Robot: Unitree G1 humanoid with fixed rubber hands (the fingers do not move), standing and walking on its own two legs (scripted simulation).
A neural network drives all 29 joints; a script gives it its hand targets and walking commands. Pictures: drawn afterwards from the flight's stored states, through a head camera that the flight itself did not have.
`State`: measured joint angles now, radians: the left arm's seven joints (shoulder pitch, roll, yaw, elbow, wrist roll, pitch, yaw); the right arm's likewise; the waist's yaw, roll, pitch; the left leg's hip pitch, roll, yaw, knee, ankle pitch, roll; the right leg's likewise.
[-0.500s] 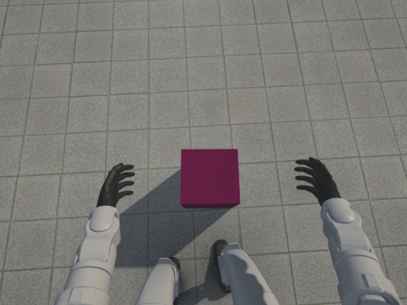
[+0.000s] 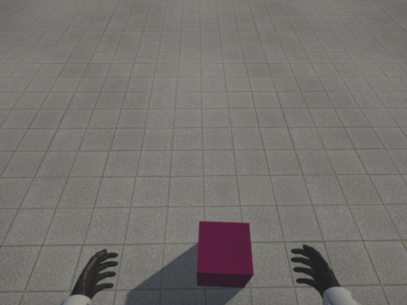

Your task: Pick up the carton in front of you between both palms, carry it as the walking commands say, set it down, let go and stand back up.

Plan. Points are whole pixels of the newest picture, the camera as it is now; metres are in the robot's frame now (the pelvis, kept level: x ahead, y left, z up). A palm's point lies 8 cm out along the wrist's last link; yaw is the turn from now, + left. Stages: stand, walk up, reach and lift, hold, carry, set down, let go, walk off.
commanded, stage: let go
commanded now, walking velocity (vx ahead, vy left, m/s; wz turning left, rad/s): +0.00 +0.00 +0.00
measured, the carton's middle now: (222, 255) +0.39 -0.09 -0.65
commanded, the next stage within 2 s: stand in 0.28 s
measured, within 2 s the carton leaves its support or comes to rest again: neither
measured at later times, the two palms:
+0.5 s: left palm out of the picture +0.13 +0.27 -0.09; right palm (352, 290) +0.15 -0.29 -0.08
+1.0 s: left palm out of the picture +0.11 +0.27 -0.10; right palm (365, 302) +0.13 -0.31 -0.10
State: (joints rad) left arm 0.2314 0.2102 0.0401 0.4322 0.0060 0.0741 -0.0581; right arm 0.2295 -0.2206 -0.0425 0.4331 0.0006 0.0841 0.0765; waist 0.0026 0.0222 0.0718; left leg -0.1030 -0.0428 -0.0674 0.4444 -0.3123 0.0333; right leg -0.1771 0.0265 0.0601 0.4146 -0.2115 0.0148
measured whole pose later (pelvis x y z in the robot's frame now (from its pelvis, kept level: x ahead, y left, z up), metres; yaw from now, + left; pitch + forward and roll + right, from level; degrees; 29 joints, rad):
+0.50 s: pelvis +0.01 -0.01 -0.01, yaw +1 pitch +0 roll -1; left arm 0.19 0.30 0.04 0.71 0.04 0.03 0.02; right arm 0.21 -0.32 -0.06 0.61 -0.04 0.05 -0.01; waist 0.00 0.03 0.02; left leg -0.15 -0.04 -0.07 0.53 -0.36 0.02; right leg -0.23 0.03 0.04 0.52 -0.28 0.00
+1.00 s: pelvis +0.01 -0.03 +0.00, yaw +2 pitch -1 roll +0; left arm 0.13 0.33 0.03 0.90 0.03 0.00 0.02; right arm 0.21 -0.36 -0.02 0.79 -0.03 0.00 -0.03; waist 0.00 0.03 0.02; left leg -0.09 -0.02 -0.09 0.44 -0.32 0.00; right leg -0.17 0.04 0.01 0.45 -0.25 -0.02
